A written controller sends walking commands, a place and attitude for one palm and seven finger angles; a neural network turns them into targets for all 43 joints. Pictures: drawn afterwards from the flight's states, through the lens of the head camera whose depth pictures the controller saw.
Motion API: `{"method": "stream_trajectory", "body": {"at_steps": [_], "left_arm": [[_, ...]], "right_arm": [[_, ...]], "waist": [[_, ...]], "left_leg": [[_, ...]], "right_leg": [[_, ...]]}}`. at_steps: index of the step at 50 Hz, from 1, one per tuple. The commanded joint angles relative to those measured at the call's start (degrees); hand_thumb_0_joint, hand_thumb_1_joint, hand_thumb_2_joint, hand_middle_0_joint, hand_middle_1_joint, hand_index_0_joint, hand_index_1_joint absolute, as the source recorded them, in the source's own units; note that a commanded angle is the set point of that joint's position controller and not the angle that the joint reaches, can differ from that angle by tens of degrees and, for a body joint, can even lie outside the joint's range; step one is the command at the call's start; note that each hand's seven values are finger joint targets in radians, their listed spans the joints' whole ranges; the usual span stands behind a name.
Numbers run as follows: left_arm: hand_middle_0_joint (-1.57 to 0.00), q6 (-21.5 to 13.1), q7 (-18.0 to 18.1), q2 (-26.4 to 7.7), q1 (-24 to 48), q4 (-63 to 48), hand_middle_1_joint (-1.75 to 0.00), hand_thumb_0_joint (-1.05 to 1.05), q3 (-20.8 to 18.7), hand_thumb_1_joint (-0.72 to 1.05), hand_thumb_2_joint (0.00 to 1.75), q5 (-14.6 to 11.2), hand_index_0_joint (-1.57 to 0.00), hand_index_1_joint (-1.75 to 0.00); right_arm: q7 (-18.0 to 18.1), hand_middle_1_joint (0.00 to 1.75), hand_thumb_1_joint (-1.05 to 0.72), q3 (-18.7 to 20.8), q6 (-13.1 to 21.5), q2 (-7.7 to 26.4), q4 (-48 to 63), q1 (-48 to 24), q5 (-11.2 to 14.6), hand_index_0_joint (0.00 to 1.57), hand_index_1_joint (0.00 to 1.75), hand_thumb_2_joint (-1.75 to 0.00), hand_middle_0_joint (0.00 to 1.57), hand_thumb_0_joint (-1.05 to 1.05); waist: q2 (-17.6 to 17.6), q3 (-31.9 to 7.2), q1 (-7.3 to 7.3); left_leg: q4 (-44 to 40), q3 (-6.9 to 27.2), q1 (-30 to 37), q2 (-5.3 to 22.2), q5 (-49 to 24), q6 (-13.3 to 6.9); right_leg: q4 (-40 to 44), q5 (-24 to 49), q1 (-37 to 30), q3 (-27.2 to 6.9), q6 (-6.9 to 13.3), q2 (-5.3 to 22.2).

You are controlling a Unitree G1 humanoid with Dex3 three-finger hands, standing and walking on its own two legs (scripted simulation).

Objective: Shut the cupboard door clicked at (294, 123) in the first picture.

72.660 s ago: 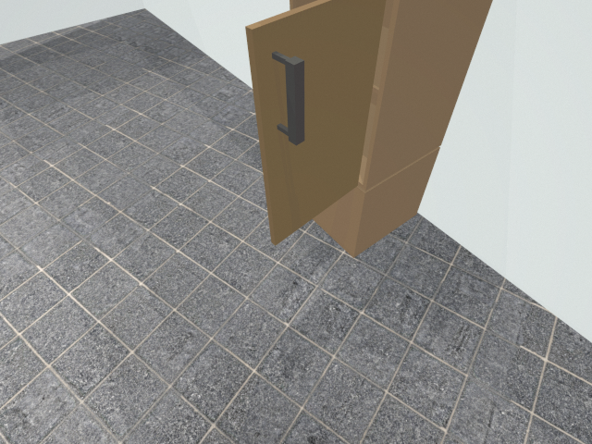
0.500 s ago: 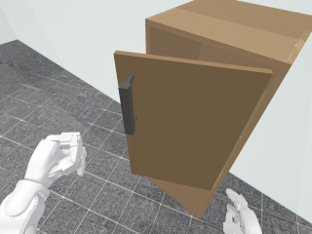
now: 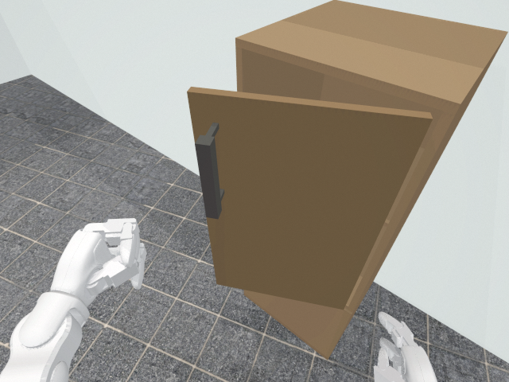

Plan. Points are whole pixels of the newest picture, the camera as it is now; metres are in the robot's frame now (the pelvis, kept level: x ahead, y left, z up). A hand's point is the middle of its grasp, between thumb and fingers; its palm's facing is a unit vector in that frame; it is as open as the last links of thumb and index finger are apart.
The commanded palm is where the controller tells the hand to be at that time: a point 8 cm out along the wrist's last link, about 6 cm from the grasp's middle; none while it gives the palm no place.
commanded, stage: bring the fist close to the handle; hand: left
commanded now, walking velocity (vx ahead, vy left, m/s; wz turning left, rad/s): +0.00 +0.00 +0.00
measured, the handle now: (213, 172) +0.42 +0.12 +0.12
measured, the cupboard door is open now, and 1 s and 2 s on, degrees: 27 27 20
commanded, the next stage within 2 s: push the door shut along its arc in 1.40 s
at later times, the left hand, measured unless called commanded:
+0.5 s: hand (176, 234) +0.28 +0.14 +0.13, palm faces -0.10 -0.99 -0.05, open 3.2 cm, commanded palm +0.26 +0.19 +0.13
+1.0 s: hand (223, 213) +0.33 +0.09 +0.12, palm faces -0.11 -0.99 -0.05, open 3.1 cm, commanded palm +0.31 +0.14 +0.13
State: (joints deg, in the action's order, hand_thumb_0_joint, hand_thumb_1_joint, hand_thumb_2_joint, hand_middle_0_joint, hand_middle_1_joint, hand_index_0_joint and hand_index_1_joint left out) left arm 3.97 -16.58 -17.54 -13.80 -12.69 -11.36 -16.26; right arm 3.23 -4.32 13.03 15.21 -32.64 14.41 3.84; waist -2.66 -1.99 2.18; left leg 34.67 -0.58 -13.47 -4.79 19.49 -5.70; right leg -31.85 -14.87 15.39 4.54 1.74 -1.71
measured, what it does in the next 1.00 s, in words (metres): stands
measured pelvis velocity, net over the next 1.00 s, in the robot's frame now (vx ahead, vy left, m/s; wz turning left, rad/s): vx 0.02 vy -0.03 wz -0.02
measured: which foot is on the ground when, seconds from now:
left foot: down 0.00-1.00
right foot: down 0.00-1.00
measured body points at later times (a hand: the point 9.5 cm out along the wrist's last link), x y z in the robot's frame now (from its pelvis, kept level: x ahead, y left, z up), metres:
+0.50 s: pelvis +0.01 -0.02 +0.00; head +0.00 -0.03 +0.45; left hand +0.28 +0.20 +0.14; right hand +0.19 -0.25 -0.07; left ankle -0.01 +0.05 -0.73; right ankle +0.03 -0.10 -0.73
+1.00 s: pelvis +0.02 -0.03 +0.00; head +0.01 -0.06 +0.45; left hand +0.33 +0.14 +0.13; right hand +0.19 -0.26 -0.08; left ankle -0.01 +0.05 -0.73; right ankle +0.03 -0.10 -0.73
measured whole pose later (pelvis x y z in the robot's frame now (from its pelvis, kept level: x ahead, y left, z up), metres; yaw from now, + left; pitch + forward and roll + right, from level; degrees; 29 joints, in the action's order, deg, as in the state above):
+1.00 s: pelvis +0.02 -0.03 +0.00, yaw -1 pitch +0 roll +0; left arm 7.3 -7.0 -12.3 5.6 1.2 -2.8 -12.0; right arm 2.6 -4.3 5.8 14.7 -32.3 12.4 3.7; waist -3.0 -1.3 0.0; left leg 33.7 -0.8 -13.1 -3.5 20.4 -3.4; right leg -33.4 -16.9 16.5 4.2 4.2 -3.1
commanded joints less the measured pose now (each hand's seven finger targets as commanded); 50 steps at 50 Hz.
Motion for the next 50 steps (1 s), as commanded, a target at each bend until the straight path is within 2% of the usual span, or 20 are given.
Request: {"method": "stream_trajectory", "body": {"at_steps": [1, 2, 6, 11, 15, 18, 20, 22, 26, 30, 31, 32, 35, 38, 41, 42, 44, 46, 47, 50], "left_arm": [[-1.30, -1.7, -0.3, -9.9, 11.8, -14.5, -1.50, 0.00, -4.4, 0.90, 0.90, -0.8, -1.30, -1.50], [-1.30, -2.9, 0.5, -11.3, 14.8, -16.5, -1.50, 0.00, -5.4, 0.90, 0.90, -1.0, -1.30, -1.50], [-1.30, -7.3, 2.6, -8.7, 17.2, -14.4, -1.50, 0.00, -4.8, 0.90, 0.90, -2.0, -1.30, -1.50], [-1.30, -4.0, 1.6, -5.5, 15.2, -3.8, -1.50, 0.00, -0.3, 0.90, 0.90, -0.1, -1.30, -1.50], [-1.30, -1.1, 1.2, -6.6, 18.5, -6.5, -1.50, 0.00, -0.4, 0.90, 0.90, 0.4, -1.30, -1.50], [-1.30, -3.1, 2.4, -9.2, 19.6, -11.5, -1.50, 0.00, -3.5, 0.90, 0.90, -0.2, -1.30, -1.50], [-1.30, -5.0, 3.3, -8.3, 21.3, -12.0, -1.50, 0.00, -3.5, 0.90, 0.90, -0.7, -1.30, -1.50], [-1.30, -6.1, 4.4, -9.3, 21.5, -9.4, -1.50, 0.00, -4.4, 0.90, 0.90, -0.4, -1.30, -1.50], [-1.30, -4.6, 4.6, -2.4, 18.5, -6.6, -1.50, 0.00, 2.1, 0.90, 0.90, 0.7, -1.30, -1.50], [-1.30, -1.3, 4.7, -1.4, 22.4, -5.4, -1.50, 0.00, 5.2, 0.90, 0.90, 2.1, -1.30, -1.50], [-1.30, -1.0, 4.9, -1.4, 24.1, -5.5, -1.50, 0.00, 5.5, 0.90, 0.90, 2.2, -1.30, -1.50], [-1.30, -1.3, 5.6, -3.8, 25.8, -6.7, -1.50, 0.00, 3.5, 0.90, 0.90, 2.3, -1.30, -1.50], [-1.30, -2.8, 7.6, -3.0, 29.6, -9.9, -1.50, 0.00, 3.6, 0.90, 0.90, 2.5, -1.30, -1.50], [-1.30, -4.3, 9.6, -3.3, 30.6, -9.2, -1.50, 0.00, 2.8, 0.90, 0.90, 2.6, -1.30, -1.50], [-1.30, -3.3, 10.2, -1.9, 28.6, -2.4, -1.50, 0.00, 3.5, 0.90, 0.90, 3.1, -1.30, -1.50], [-1.30, -2.4, 10.3, -3.5, 28.3, 0.6, -1.50, 0.00, 2.1, 0.90, 0.90, 3.4, -1.30, -1.50], [-1.30, -0.6, 9.8, -0.7, 30.6, 3.3, -1.50, 0.00, 5.2, 0.90, 0.90, 4.0, -1.30, -1.50], [-1.30, 0.5, 9.4, 1.2, 32.7, 2.8, -1.50, 0.00, 7.5, 0.90, 0.90, 4.1, -1.30, -1.50], [-1.30, 0.5, 9.6, -0.6, 34.0, 2.1, -1.50, 0.00, 6.1, 0.90, 0.90, 4.0, -1.30, -1.50], [-1.30, -1.3, 9.6, 0.4, 38.2, -2.4, -1.50, 0.00, 7.1, 0.90, 0.90, 3.4, -1.30, -1.50]], "right_arm": [[1.3, 0.30, -0.90, 3.4, 3.1, 7.0, 11.1, -8.2, 0.0, 0.20, 0.30, -0.90, 0.20, 0.00], [1.5, 0.30, -0.90, 3.4, 3.1, 6.9, 10.8, -8.2, -0.2, 0.20, 0.30, -0.90, 0.20, 0.00], [1.5, 0.30, -0.90, 2.9, 4.1, 6.1, 9.3, -7.3, -0.5, 0.20, 0.30, -0.90, 0.20, 0.00], [1.3, 0.30, -0.90, 3.2, 3.0, 6.7, 7.9, -6.6, 0.2, 0.20, 0.30, -0.90, 0.20, 0.00], [1.3, 0.30, -0.90, 3.5, 1.9, 6.8, 9.7, -7.7, 0.2, 0.20, 0.30, -0.90, 0.20, 0.00], [1.2, 0.30, -0.90, 3.3, 2.0, 6.2, 10.7, -8.2, -0.3, 0.20, 0.30, -0.90, 0.20, 0.00], [1.1, 0.30, -0.90, 3.1, 2.1, 5.7, 10.4, -7.9, -0.5, 0.20, 0.30, -0.90, 0.20, 0.00], [0.9, 0.30, -0.90, 3.3, 1.9, 6.0, 9.2, -7.4, -0.4, 0.20, 0.30, -0.90, 0.20, 0.00], [0.2, 0.30, -0.90, 3.3, 1.6, 5.7, 9.2, -6.9, 0.0, 0.20, 0.30, -0.90, 0.20, 0.00], [0.3, 0.30, -0.90, 3.6, 0.2, 6.3, 9.7, -7.1, 0.3, 0.20, 0.30, -0.90, 0.20, 0.00], [0.5, 0.30, -0.90, 3.6, 0.0, 6.2, 10.0, -7.5, 0.2, 0.20, 0.30, -0.90, 0.20, 0.00], [0.7, 0.30, -0.90, 3.8, -0.2, 6.6, 9.9, -7.5, 0.1, 0.20, 0.30, -0.90, 0.20, 0.00], [0.7, 0.30, -0.90, 3.3, -0.6, 5.6, 10.5, -8.4, -0.3, 0.20, 0.30, -0.90, 0.20, 0.00], [0.5, 0.30, -0.90, 3.0, -0.8, 5.1, 10.0, -8.3, -0.6, 0.20, 0.30, -0.90, 0.20, 0.00], [0.0, 0.30, -0.90, 2.8, -1.9, 5.0, 9.1, -8.0, -0.4, 0.20, 0.30, -0.90, 0.20, 0.00], [0.1, 0.30, -0.90, 3.1, -2.5, 5.6, 8.8, -7.8, -0.3, 0.20, 0.30, -0.90, 0.20, 0.00], [-0.2, 0.30, -0.90, 2.9, -3.8, 5.5, 9.0, -8.4, 0.1, 0.20, 0.30, -0.90, 0.20, 0.00], [-0.2, 0.30, -0.90, 2.8, -4.3, 5.3, 9.8, -8.8, 0.2, 0.20, 0.30, -0.90, 0.20, 0.00], [0.0, 0.30, -0.90, 3.1, -4.5, 5.8, 10.2, -9.0, 0.1, 0.20, 0.30, -0.90, 0.20, 0.00], [0.0, 0.30, -0.90, 3.0, -4.2, 5.1, 10.9, -9.3, -0.1, 0.20, 0.30, -0.90, 0.20, 0.00]], "waist": [[2.8, -5.6, -0.44], [2.5, -7.1, -0.52], [-1.3, -6.7, -0.58], [-0.6, -1.5, -1.55], [0.5, -6.6, -0.83], [2.4, -12.1, 0.09], [1.7, -12.3, -0.09], [1.7, -9.8, -0.50], [-1.1, -6.8, -1.13], [2.6, -5.1, -2.34], [2.9, -5.4, -2.45], [4.7, -6.9, -2.49], [3.4, -11.7, -1.79], [2.2, -13.3, -1.41], [3.4, -9.4, -1.68], [4.8, -8.3, -1.62], [3.5, -4.8, -2.25], [2.5, -6.1, -2.18], [3.6, -7.4, -2.21], [3.4, -13.5, -1.98]], "left_leg": [[-8.1, 7.4, -1.4, 5.5, -7.0, 4.6], [-7.7, 7.4, -0.3, 5.6, -8.0, 4.8], [-8.2, 8.0, 1.3, 5.6, -9.3, 5.9], [-8.3, 6.9, -2.1, 5.4, -6.1, 5.1], [-6.8, 5.6, -1.4, 4.9, -9.4, 4.3], [-5.6, 4.7, -0.3, 4.7, -14.9, 4.1], [-5.5, 4.6, 0.3, 4.7, -16.4, 4.5], [-5.3, 4.6, -0.1, 4.9, -16.0, 4.7], [-5.4, 4.3, 0.2, 4.8, -16.0, 5.1], [-5.1, 4.3, -1.0, 4.7, -12.7, 4.0], [-5.0, 4.2, -0.9, 4.6, -11.4, 3.7], [-4.7, 4.1, -0.6, 4.7, -11.8, 3.6], [-4.7, 3.8, 1.1, 4.3, -14.1, 3.6], [-4.6, 3.4, 1.9, 4.3, -16.0, 3.8], [-4.7, 2.7, -0.5, 4.2, -15.0, 3.9], [-4.6, 2.6, -1.3, 4.1, -14.1, 3.8], [-5.1, 2.4, -2.0, 4.1, -11.8, 3.8], [-5.2, 2.5, -1.1, 4.0, -11.4, 3.6], [-4.9, 2.6, -0.6, 4.0, -11.9, 3.5], [-4.4, 2.2, 1.0, 3.8, -14.4, 3.3]], "right_leg": [[3.8, 3.5, -1.8, -2.2, 0.0, 1.4], [3.7, 3.8, -2.4, -2.5, 0.1, 1.4], [3.1, 4.8, -1.2, -1.7, 0.3, 1.0], [4.1, 3.7, 0.3, -2.5, 0.4, 1.7], [3.8, 5.7, -2.8, -3.5, 0.4, 2.3], [2.7, 10.9, -6.5, -3.8, 0.2, 2.3], [2.1, 12.4, -6.2, -3.4, 0.2, 2.1], [2.3, 11.7, -4.6, -3.4, 0.3, 1.9], [2.2, 12.3, -2.1, -2.9, 0.4, 2.0], [3.0, 9.8, -1.4, -3.5, -0.1, 2.3], [3.3, 8.4, -1.1, -3.8, -0.2, 2.3], [3.4, 8.6, -2.4, -4.2, -0.2, 2.5], [2.4, 10.9, -4.8, -4.3, -0.3, 2.5], [1.8, 13.3, -5.7, -4.3, -0.2, 2.6], [2.5, 13.9, -5.4, -4.7, -0.3, 2.7], [3.1, 13.0, -5.6, -5.1, -0.3, 2.9], [4.0, 10.4, -3.2, -5.2, -0.3, 3.0], [4.0, 9.9, -3.4, -5.2, -0.2, 3.0], [4.1, 10.3, -4.3, -5.4, -0.3, 3.1], [2.9, 13.9, -7.2, -5.8, -0.5, 3.1]]}}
